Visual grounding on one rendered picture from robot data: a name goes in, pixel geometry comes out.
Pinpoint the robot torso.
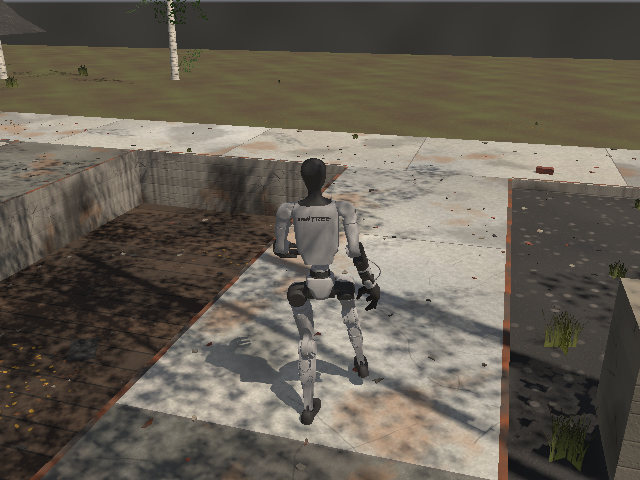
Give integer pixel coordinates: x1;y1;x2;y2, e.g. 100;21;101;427
292;196;339;300

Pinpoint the robot right upper arm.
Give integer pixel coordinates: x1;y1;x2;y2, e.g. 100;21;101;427
336;201;361;258

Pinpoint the left robot forearm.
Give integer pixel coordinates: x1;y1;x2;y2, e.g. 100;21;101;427
273;239;288;257

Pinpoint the robot left hand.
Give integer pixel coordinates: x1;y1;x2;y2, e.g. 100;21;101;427
279;242;300;258

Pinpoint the robot right hand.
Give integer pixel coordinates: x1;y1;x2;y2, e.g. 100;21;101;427
357;283;380;311

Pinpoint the robot left upper arm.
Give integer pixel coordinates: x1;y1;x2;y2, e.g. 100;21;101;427
274;202;295;254

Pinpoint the robot right foot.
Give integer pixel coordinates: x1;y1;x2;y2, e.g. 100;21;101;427
354;355;369;378

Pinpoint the right robot forearm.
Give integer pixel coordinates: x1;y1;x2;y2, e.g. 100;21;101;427
353;242;376;289

